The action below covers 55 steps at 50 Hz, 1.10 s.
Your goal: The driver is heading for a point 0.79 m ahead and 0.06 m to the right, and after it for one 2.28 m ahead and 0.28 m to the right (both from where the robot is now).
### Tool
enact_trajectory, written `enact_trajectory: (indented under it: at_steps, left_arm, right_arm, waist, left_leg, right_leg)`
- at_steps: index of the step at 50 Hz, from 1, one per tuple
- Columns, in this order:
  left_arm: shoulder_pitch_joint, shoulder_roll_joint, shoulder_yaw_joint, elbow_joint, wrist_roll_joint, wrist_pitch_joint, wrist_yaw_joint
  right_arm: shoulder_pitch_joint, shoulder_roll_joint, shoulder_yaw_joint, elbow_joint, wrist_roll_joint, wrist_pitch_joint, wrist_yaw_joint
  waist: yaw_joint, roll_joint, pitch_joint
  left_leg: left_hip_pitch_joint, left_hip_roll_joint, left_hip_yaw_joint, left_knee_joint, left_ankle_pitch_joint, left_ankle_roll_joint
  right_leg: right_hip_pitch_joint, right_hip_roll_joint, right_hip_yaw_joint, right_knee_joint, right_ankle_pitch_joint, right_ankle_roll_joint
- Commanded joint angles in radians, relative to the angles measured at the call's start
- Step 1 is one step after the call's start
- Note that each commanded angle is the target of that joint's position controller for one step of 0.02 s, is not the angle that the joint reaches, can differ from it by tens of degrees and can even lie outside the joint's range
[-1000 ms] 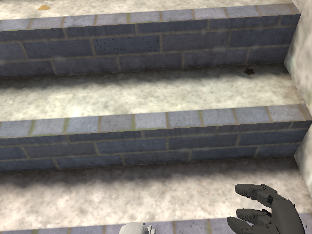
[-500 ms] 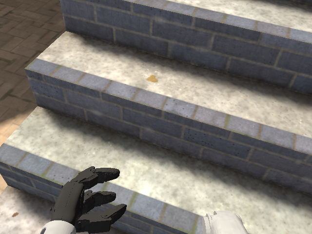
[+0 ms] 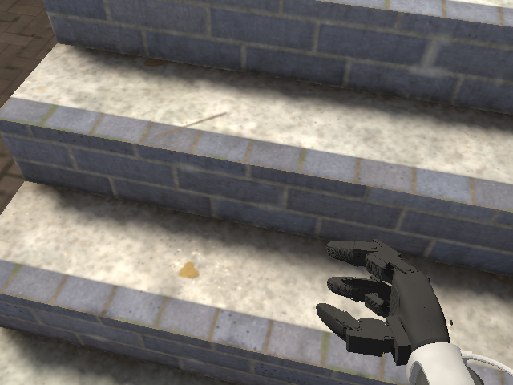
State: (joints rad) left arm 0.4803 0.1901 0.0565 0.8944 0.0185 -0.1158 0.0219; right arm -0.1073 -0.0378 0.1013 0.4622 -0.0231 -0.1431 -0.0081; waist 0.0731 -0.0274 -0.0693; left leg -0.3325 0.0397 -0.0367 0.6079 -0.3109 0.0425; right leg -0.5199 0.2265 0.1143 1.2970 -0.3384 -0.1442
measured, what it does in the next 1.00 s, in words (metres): climbs: right foot 0.19 m higher, then left foot 0.19 m higher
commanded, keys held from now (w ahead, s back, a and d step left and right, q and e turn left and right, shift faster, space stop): w+e+shift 0.26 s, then w+q+shift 0.52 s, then q+shift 0.20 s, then shift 0.02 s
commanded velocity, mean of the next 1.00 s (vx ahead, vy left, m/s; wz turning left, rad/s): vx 0.90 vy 0.00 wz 0.07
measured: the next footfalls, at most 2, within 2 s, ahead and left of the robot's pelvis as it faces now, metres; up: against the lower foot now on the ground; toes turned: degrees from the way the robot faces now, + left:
right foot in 0.22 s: +0.26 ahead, -0.12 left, +0.19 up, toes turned -10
left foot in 0.60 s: +0.52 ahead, -0.06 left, +0.38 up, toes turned -15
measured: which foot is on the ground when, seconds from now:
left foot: down 0.00-0.22, up 0.24-0.58, down 0.60-0.92, up 0.94-1.00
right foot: up 0.00-0.20, down 0.22-0.56, up 0.58-0.88, down 0.90-1.00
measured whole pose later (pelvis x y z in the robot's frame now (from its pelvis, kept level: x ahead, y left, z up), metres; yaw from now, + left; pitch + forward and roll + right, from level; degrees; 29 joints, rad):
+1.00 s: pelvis +0.69 -0.12 +0.50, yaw +4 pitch +7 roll -3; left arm 0.05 0.07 -0.09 0.58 0.03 0.03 -0.05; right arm 0.42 -0.24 -0.09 0.94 -0.04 -0.07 0.14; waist 0.02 0.07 -0.08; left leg -0.57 -0.23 -0.25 1.61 -0.04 0.16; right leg -0.76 -0.03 -0.12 1.06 -0.42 -0.11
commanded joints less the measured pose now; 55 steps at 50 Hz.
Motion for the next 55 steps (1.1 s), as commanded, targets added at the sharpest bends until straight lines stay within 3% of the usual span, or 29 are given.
enact_trajectory:
  at_steps: [1,3,7,9,10,11,12,13,14,17,21,23,25,26,27,29,30,32,34,35,40,43,45,46,47,48,49,52,55]
  left_arm:
    - [-0.274,0.095,0.023,-0.253,-0.067,-0.011,-0.013]
    - [-0.398,0.007,-0.004,-0.331,-0.016,0.066,0.020]
    - [-0.751,-0.083,-0.073,-0.552,0.032,0.083,0.029]
    - [-0.340,0.059,-0.040,-0.396,0.045,0.113,-0.019]
    - [0.071,0.121,-0.005,-0.314,0.039,0.130,-0.012]
    - [0.142,0.202,0.028,-0.271,0.048,0.134,-0.027]
    - [0.056,0.327,0.069,-0.293,0.057,0.127,-0.025]
    - [-0.181,0.345,0.074,-0.343,0.026,0.135,-0.002]
    - [-0.202,0.292,0.071,-0.333,0.001,0.156,0.024]
    - [-0.154,0.221,0.044,-0.160,0.020,0.062,0.003]
    - [-0.198,0.111,0.010,-0.036,0.040,-0.004,-0.052]
    - [-0.181,0.105,-0.004,0.021,0.003,-0.015,-0.051]
    - [-0.324,0.092,-0.019,-0.034,-0.068,-0.008,0.002]
    - [-0.318,0.225,0.007,-0.064,-0.110,-0.025,0.023]
    - [-0.375,0.361,0.044,-0.099,-0.108,-0.056,0.024]
    - [-0.474,0.365,0.066,-0.152,-0.122,-0.063,0.000]
    - [-0.488,0.294,0.055,-0.189,-0.082,-0.067,-0.027]
    - [-0.500,-0.052,-0.037,-0.365,0.084,-0.073,-0.044]
    - [-0.428,-0.143,-0.087,-0.456,0.092,-0.058,-0.059]
    - [-0.500,-0.213,-0.127,-0.510,0.111,-0.052,-0.054]
    - [-0.833,-0.129,-0.144,-0.639,0.061,0.000,0.001]
    - [-0.723,-0.083,-0.152,-0.666,-0.012,-0.007,0.028]
    - [-0.273,0.049,-0.071,-0.539,-0.031,0.048,0.055]
    - [0.116,0.116,-0.068,-0.402,-0.064,0.166,-0.020]
    - [0.345,0.122,-0.070,-0.221,-0.013,0.212,-0.090]
    - [0.175,0.187,-0.040,-0.277,0.052,0.218,-0.086]
    - [-0.081,0.152,-0.040,-0.239,0.018,0.181,-0.101]
    - [-0.396,-0.232,-0.119,-0.082,0.006,0.080,-0.090]
    - [-0.274,-0.142,-0.068,0.034,0.074,0.023,-0.046]
  right_arm:
    - [0.398,-0.281,-0.151,0.214,-0.093,0.009,-0.007]
    - [0.398,-0.206,-0.155,0.267,-0.069,-0.025,-0.014]
    - [0.273,-0.107,-0.115,0.452,-0.014,-0.039,0.028]
    - [0.243,-0.317,-0.147,0.358,0.076,-0.006,-0.037]
    - [0.133,-0.528,-0.195,0.306,0.077,-0.035,-0.025]
    - [0.106,-0.539,-0.217,0.257,0.098,-0.023,-0.012]
    - [0.104,-0.493,-0.217,0.200,0.064,-0.024,0.016]
    - [0.147,-0.360,-0.181,0.130,-0.012,-0.034,0.068]
    - [0.171,-0.305,-0.162,0.119,-0.075,-0.044,0.087]
    - [0.115,-0.045,-0.062,0.007,-0.081,-0.003,0.041]
    - [0.012,-0.064,-0.066,-0.025,0.006,0.057,-0.030]
    - [-0.095,-0.041,-0.038,-0.111,0.030,0.067,-0.047]
    - [0.206,-0.151,-0.067,0.022,0.051,0.102,-0.009]
    - [0.397,-0.214,-0.101,0.113,0.054,0.119,0.010]
    - [0.570,-0.268,-0.137,0.159,0.048,0.135,-0.006]
    - [0.617,-0.337,-0.167,0.219,0.036,0.127,-0.004]
    - [0.645,-0.315,-0.168,0.220,0.056,0.119,-0.009]
    - [0.475,-0.247,-0.179,0.309,0.030,0.099,0.006]
    - [0.458,-0.158,-0.153,0.314,-0.007,0.102,-0.023]
    - [0.487,-0.204,-0.162,0.349,-0.020,0.081,-0.008]
    - [0.580,-0.220,-0.147,0.440,-0.013,0.004,0.007]
    - [0.598,-0.281,-0.184,0.416,0.084,0.036,-0.047]
    - [0.411,-0.536,-0.273,0.304,0.053,0.013,-0.027]
    - [0.549,-0.370,-0.212,0.423,-0.116,0.011,0.159]
    - [0.712,-0.243,-0.199,0.420,-0.148,0.025,0.220]
    - [0.568,-0.419,-0.254,0.427,-0.033,0.056,0.214]
    - [0.468,-0.320,-0.238,0.385,0.020,0.056,0.184]
    - [0.383,-0.181,-0.161,0.298,-0.006,0.084,0.101]
    - [0.211,-0.062,-0.075,0.203,0.026,0.112,0.084]
  waist:
    - [-0.082,0.059,-0.191]
    - [-0.078,0.048,-0.134]
    - [0.043,0.052,0.307]
    - [0.126,0.087,-0.050]
    - [0.325,0.218,-0.264]
    - [0.346,0.132,-0.372]
    - [0.312,-0.146,-0.342]
    - [0.133,-0.457,-0.388]
    - [0.077,-0.310,-0.469]
    - [-0.071,0.005,0.049]
    - [-0.095,-0.061,0.206]
    - [-0.135,0.021,0.298]
    - [-0.264,0.004,0.042]
    - [-0.327,0.019,-0.177]
    - [-0.408,-0.005,-0.291]
    - [-0.433,0.077,-0.380]
    - [-0.448,0.099,-0.357]
    - [-0.160,0.297,-0.018]
    - [-0.051,-0.005,-0.037]
    - [-0.021,-0.035,0.087]
    - [-0.099,-0.036,0.313]
    - [-0.054,-0.082,0.004]
    - [0.174,0.152,-0.389]
    - [0.315,-0.085,-0.648]
    - [0.170,-0.602,-0.846]
    - [0.215,-0.111,-0.387]
    - [0.058,-0.079,-0.107]
    - [-0.132,0.117,-0.155]
    - [-0.135,0.025,-0.095]
  left_leg:
    - [1.005,0.359,-0.139,-0.014,1.360,0.152]
    - [0.707,0.411,-0.190,-0.262,0.470,0.173]
    - [0.033,0.198,0.235,-0.643,0.556,0.003]
    - [-0.219,0.140,0.325,-0.482,1.776,0.119]
    - [-0.075,0.277,0.254,-0.145,2.429,0.148]
    - [0.026,0.253,0.216,0.207,2.401,0.125]
    - [-0.152,0.087,0.190,0.761,1.706,0.070]
    - [-0.421,-0.135,0.059,1.183,0.298,0.005]
    - [-0.498,-0.115,-0.084,1.519,0.284,0.022]
    - [-0.888,-0.045,-0.063,1.763,0.111,0.052]
    - [-1.032,-0.076,0.018,1.891,-0.160,0.080]
    - [-0.991,-0.047,0.007,1.472,-0.188,0.104]
    - [-0.147,-0.098,0.222,1.016,-0.017,0.103]
    - [0.140,-0.199,0.282,1.053,0.049,0.074]
    - [0.194,-0.188,0.321,0.982,0.019,0.046]
    - [0.107,-0.224,0.279,0.580,-0.010,0.066]
    - [0.070,-0.201,0.173,0.117,0.029,0.123]
    - [0.180,-0.101,-0.426,0.031,0.785,0.264]
    - [0.192,0.044,-0.836,-0.252,0.016,0.333]
    - [0.150,0.025,-0.724,-0.268,-0.016,0.287]
    - [-0.156,-0.022,-0.373,-0.450,0.301,0.174]
    - [-0.472,-0.073,-0.263,-0.498,1.354,0.179]
    - [-0.016,0.013,-0.318,-0.030,2.018,0.100]
    - [-0.142,0.045,-0.384,0.279,1.843,0.159]
    - [-0.312,-0.269,-0.309,1.069,0.098,0.030]
    - [-0.555,-0.269,-0.367,1.441,0.283,0.089]
    - [-0.769,-0.224,-0.304,1.582,0.264,0.108]
    - [-0.714,-0.045,-0.207,1.290,0.069,0.180]
    - [-0.823,0.006,-0.047,1.232,-0.096,0.141]
  right_leg:
    - [-0.856,-0.137,-0.047,0.735,-0.206,0.052]
    - [-0.911,-0.208,0.004,0.975,-0.345,0.040]
    - [-0.728,-0.237,-0.124,0.497,-0.366,-0.028]
    - [0.170,-0.017,-0.354,0.227,-0.148,0.007]
    - [0.399,-0.048,-0.317,0.263,-0.080,0.009]
    - [0.408,0.021,-0.211,-0.005,-0.123,-0.025]
    - [0.452,-0.053,0.129,-0.416,-0.270,-0.149]
    - [0.561,-0.243,0.657,-0.830,-0.149,-0.268]
    - [0.567,-0.281,0.768,-0.867,-0.368,-0.286]
    - [0.221,-0.316,0.487,-0.832,0.019,-0.155]
    - [0.062,-0.375,0.149,-1.071,0.157,-0.099]
    - [-0.006,-0.374,-0.032,-1.266,0.128,-0.011]
    - [-0.226,-0.297,-0.278,-1.391,0.895,-0.037]
    - [-0.136,-0.338,-0.291,-1.290,1.549,-0.060]
    - [0.067,-0.403,-0.278,-1.128,1.982,-0.081]
    - [0.427,-0.437,-0.249,-0.607,2.220,-0.061]
    - [0.543,-0.369,-0.276,-0.185,1.962,-0.040]
    - [-0.264,-0.072,-0.034,0.725,0.251,0.082]
    - [-0.616,-0.116,0.030,1.094,0.186,0.062]
    - [-0.780,-0.158,0.022,1.202,0.108,0.034]
    - [-0.856,-0.235,-0.179,0.971,-0.236,0.053]
    - [0.327,-0.161,-0.285,0.037,-0.097,0.035]
    - [0.428,-0.181,-0.150,-0.231,0.047,0.037]
    - [0.814,-0.329,0.171,-0.560,0.781,-0.093]
    - [1.064,-0.753,0.821,-0.658,1.289,-0.493]
    - [0.613,-0.669,0.895,-0.767,0.998,-0.420]
    - [0.390,-0.624,0.611,-0.727,0.749,-0.319]
    - [0.291,-0.497,0.040,-0.830,0.643,-0.084]
    - [0.189,-0.384,-0.172,-0.938,0.517,-0.019]
Velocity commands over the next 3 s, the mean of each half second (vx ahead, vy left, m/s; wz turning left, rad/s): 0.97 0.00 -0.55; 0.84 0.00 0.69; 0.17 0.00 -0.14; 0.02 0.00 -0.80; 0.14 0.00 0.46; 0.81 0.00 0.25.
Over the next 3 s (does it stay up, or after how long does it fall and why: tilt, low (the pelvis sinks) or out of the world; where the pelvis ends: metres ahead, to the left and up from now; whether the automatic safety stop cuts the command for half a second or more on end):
stays up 1.28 -0.12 0.91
